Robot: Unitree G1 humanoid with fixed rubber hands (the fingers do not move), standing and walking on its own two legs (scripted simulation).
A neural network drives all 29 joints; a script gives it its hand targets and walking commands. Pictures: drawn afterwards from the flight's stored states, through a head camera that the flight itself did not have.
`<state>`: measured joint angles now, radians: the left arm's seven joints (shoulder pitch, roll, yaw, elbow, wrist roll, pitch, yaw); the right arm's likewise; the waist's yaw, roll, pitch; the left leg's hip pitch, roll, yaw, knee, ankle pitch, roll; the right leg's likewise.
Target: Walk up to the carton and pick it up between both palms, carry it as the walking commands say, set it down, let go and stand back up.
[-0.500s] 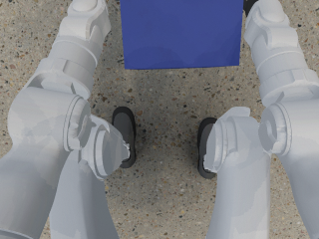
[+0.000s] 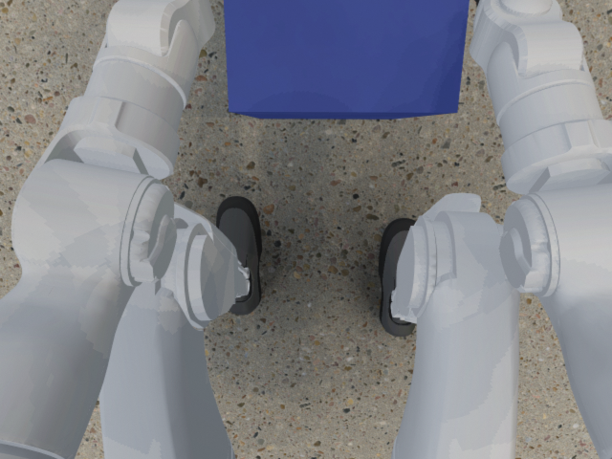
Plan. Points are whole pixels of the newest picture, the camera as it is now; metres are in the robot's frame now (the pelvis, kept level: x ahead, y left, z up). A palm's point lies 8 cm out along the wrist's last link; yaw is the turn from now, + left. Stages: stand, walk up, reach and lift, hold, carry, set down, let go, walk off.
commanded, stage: reach and lift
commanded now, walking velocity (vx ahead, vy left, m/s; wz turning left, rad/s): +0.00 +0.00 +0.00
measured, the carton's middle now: (334, 19) +0.53 -0.02 -0.23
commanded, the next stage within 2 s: none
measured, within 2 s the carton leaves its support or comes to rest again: neither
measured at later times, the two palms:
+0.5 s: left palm out of the picture +0.54 +0.13 -0.09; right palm out of the picture +0.53 -0.16 -0.11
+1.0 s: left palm out of the picture +0.52 +0.14 -0.02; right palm out of the picture +0.51 -0.15 -0.05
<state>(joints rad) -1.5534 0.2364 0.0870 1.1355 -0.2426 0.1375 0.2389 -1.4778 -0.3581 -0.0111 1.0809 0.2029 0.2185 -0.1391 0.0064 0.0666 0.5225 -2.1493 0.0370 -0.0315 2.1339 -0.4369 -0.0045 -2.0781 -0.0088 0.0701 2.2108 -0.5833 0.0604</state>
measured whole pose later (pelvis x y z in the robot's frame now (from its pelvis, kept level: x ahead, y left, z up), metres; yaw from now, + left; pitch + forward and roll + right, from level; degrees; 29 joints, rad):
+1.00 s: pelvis -0.02 +0.00 +0.05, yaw +0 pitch +18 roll +1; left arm -1.34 0.21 0.17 0.78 -0.16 0.37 0.23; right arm -1.29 -0.22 -0.22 0.75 0.15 0.42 -0.19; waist 0.01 0.02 0.53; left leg -1.87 0.02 -0.03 1.99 -0.43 -0.03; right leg -1.82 -0.01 0.07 2.08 -0.57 0.06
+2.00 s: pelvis -0.03 -0.01 +0.15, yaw +0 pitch +9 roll +1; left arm -1.24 0.18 0.20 0.73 -0.08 0.46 0.20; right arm -1.20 -0.15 -0.25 0.70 0.10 0.51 -0.21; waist 0.01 0.00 0.52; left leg -1.44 0.00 -0.03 1.65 -0.38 -0.04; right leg -1.40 -0.01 0.06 1.73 -0.50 0.06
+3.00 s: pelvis -0.02 -0.01 +0.28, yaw +0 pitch +0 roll +1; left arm -1.03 0.13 0.21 0.70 -0.02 0.47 0.16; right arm -1.00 -0.06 -0.25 0.65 0.06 0.52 -0.23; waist 0.01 -0.02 0.51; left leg -0.86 -0.01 -0.03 1.15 -0.28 -0.04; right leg -0.85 -0.01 0.06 1.24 -0.39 0.04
